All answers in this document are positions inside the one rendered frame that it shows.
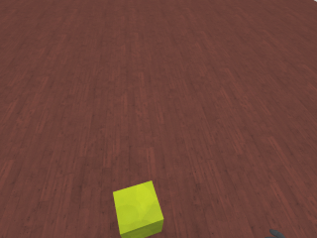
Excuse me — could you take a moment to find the carton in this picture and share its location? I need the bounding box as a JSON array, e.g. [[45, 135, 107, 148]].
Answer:
[[113, 180, 164, 238]]

